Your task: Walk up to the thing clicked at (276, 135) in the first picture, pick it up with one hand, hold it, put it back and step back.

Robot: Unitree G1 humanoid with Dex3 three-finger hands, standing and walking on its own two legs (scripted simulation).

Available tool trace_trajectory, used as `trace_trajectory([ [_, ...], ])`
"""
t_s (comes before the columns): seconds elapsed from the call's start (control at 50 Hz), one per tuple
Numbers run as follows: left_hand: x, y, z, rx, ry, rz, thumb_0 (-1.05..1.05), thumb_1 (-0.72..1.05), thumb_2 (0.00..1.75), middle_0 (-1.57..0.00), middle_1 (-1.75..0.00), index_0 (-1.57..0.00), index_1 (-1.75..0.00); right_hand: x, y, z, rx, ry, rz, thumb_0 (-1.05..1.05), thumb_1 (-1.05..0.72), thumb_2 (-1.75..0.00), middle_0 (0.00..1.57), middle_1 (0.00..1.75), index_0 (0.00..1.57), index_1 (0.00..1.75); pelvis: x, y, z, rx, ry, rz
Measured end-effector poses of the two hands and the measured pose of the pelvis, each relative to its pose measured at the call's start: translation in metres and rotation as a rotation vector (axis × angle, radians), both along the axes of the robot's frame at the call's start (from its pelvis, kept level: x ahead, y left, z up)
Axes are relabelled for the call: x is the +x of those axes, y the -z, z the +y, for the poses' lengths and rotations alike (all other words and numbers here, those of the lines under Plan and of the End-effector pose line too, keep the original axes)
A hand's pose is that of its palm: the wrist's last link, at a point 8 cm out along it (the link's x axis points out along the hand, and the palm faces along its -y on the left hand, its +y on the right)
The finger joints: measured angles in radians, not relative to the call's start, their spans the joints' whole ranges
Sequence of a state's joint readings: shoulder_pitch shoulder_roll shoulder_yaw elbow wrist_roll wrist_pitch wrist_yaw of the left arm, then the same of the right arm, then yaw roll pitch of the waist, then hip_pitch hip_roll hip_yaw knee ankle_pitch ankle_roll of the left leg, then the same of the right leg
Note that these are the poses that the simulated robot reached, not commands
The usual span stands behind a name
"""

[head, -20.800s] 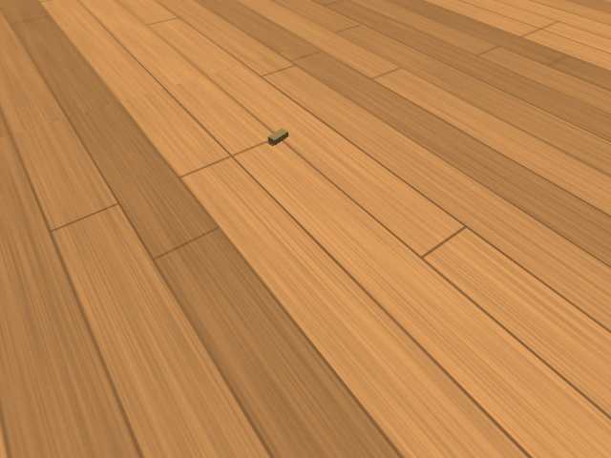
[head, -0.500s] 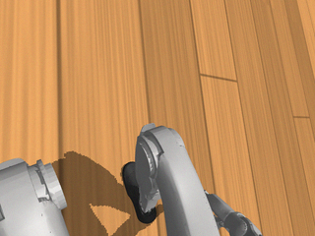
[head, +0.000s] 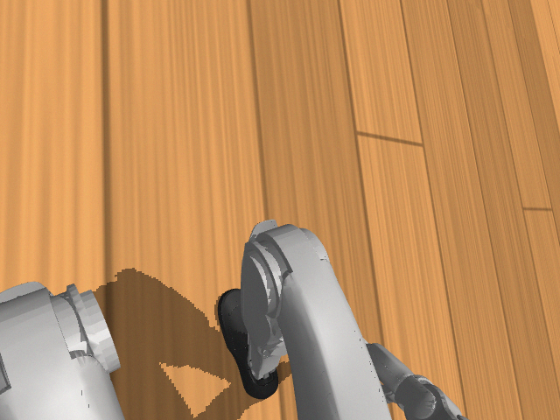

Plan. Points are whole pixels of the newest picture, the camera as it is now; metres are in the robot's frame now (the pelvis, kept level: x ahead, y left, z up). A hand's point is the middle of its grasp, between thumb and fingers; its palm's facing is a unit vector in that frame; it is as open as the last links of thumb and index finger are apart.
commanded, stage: close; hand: left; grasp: from above
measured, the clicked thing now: out of the picture +0.43 +0.41 -0.27
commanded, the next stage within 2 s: settle in 0.18 s
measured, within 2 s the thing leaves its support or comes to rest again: neither
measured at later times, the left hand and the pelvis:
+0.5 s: hand out of the picture +0.41 +0.40 -0.22, palm faces -0.48 -0.16 -0.86, open 8.0 cm; pelvis +0.00 +0.00 +0.00, yaw +0 degrees
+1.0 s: hand out of the picture +0.41 +0.43 -0.14, palm faces -0.45 -0.09 -0.89, open 5.5 cm; pelvis +0.00 +0.00 +0.02, yaw +3 degrees
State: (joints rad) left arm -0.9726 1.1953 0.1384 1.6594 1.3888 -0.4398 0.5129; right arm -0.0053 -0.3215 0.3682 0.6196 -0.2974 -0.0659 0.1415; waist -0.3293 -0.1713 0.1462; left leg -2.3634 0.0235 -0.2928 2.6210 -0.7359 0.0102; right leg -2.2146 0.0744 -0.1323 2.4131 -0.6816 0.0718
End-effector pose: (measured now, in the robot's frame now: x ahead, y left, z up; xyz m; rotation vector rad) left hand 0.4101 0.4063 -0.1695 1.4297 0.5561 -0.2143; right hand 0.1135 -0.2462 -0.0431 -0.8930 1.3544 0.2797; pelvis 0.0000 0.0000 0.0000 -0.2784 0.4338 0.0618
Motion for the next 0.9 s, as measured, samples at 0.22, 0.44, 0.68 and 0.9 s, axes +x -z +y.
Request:
trace_trajectory([
  [0.22,0.003,0.0,0.0,0.003,-0.007,0.006,0.0,0.35,0.4,-0.72,-0.4,-0.74,-0.39,-0.002,0.0,-0.001,0.004,0.015,0.001,0.0,-0.88,-0.9,0.2,0.3,0.21,0.3,0.0,-0.001,-0.001,0.004,-0.002,0.003],
  [0.44,0.004,-0.001,0.001,-0.003,-0.004,0.02,0.01,0.36,0.31,-0.76,-0.36,-0.79,-0.34,-0.007,0.0,-0.002,-0.004,0.027,0.017,0.0,-0.89,-0.9,0.2,0.3,0.21,0.3,-0.001,-0.002,-0.001,0.005,-0.003,0.002],
  [0.68,0.005,-0.026,0.012,0.006,0.014,-0.028,0.01,0.45,0.31,-0.87,-0.38,-0.9,-0.35,-0.002,-0.005,-0.007,-0.027,0.042,0.003,0.0,-0.9,-0.9,0.2,0.3,0.21,0.3,0.0,-0.005,-0.002,0.005,-0.011,0.016],
  [0.9,0.008,-0.073,0.032,0.068,-0.01,-0.019,0.0,0.58,0.27,-0.92,-0.4,-0.97,-0.34,0.003,-0.007,-0.013,-0.008,0.122,-0.049,0.0,-0.9,-0.9,0.2,0.3,0.21,0.3,-0.003,-0.012,0.001,0.003,-0.028,0.053],
])
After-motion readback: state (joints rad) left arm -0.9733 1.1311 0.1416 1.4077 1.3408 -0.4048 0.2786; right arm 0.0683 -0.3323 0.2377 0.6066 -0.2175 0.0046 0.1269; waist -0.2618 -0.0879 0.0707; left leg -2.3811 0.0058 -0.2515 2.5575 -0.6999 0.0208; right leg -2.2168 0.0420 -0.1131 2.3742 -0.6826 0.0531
